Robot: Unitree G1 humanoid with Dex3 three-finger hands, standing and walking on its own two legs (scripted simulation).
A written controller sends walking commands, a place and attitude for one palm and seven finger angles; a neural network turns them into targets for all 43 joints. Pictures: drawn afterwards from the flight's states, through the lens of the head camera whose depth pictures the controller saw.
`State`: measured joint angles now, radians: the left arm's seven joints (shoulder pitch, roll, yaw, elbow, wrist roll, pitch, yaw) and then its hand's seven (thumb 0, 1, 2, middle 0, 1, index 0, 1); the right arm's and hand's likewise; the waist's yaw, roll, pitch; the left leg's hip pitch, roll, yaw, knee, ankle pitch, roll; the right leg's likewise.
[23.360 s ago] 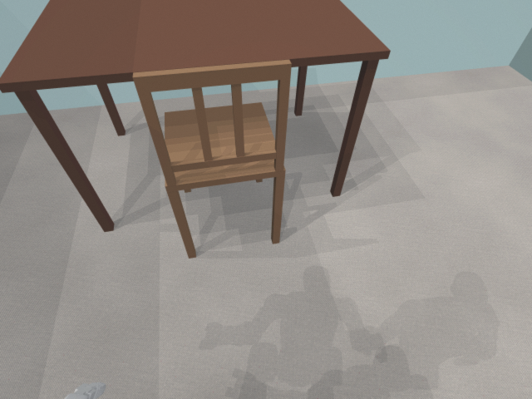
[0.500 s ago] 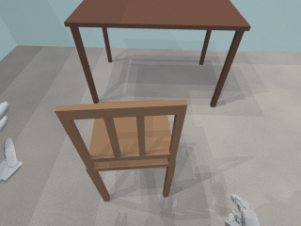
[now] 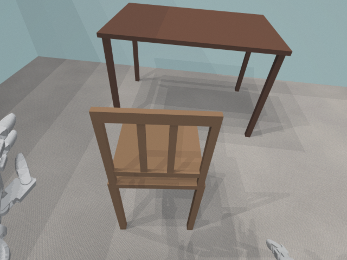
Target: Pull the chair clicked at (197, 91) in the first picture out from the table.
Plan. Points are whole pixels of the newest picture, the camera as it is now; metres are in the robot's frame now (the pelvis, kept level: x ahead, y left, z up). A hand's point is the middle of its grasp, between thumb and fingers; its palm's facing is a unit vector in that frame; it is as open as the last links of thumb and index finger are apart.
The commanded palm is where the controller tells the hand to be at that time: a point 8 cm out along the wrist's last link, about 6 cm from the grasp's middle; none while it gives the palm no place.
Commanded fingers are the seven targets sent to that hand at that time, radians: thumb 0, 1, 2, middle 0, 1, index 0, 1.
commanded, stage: stop stepping back and stand still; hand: left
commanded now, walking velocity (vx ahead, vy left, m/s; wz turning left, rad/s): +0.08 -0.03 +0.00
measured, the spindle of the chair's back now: (142, 149) +0.50 +0.14 -0.08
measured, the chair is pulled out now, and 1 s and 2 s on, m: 0.63 0.63 0.63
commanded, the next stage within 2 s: let the arm hang, fingers relaxed in 0.20 s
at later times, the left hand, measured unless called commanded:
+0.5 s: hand out of the picture +0.15 +0.21 -0.11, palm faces +0.09 -0.96 -0.26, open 7.4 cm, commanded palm none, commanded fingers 0.00 0.90 0.90 -0.20 -0.30 -0.20 -0.30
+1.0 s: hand out of the picture -0.06 +0.17 -0.15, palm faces +0.04 -0.98 -0.21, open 7.3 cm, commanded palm none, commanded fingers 0.00 0.90 0.90 -0.20 -0.30 -0.20 -0.30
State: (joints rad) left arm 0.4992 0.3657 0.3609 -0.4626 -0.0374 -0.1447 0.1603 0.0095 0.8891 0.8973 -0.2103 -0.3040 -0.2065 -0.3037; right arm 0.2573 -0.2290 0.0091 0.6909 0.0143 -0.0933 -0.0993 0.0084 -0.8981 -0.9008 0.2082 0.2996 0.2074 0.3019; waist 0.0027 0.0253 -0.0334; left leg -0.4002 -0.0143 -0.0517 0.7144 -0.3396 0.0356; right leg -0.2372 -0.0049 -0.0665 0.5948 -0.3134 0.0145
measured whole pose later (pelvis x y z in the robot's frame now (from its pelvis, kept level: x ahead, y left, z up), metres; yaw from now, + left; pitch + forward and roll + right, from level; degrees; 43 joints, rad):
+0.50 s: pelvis +0.01 +0.01 +0.00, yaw +0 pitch -1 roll -1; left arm 0.29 0.19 0.08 0.58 0.03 0.08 0.02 0.00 0.91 0.90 -0.19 -0.30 -0.19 -0.30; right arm 0.22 -0.22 0.00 0.85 -0.02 0.00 -0.01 0.01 -0.90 -0.90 0.21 0.30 0.21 0.30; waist -0.02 0.03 -0.01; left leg -0.38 -0.07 -0.03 0.62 -0.22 0.06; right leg -0.19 -0.02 -0.09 0.60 -0.39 0.00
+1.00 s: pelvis +0.02 +0.00 +0.02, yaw +0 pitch -1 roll +0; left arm 0.44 0.14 -0.02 1.12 0.00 0.02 0.04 0.00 0.92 0.90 -0.20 -0.30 -0.19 -0.30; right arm 0.31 -0.14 0.01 1.09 -0.01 0.02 -0.04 0.00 -0.91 -0.90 0.20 0.30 0.20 0.30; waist 0.01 0.04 0.06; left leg -0.27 -0.06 -0.02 0.46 -0.17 0.05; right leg -0.09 -0.01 -0.08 0.44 -0.32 -0.01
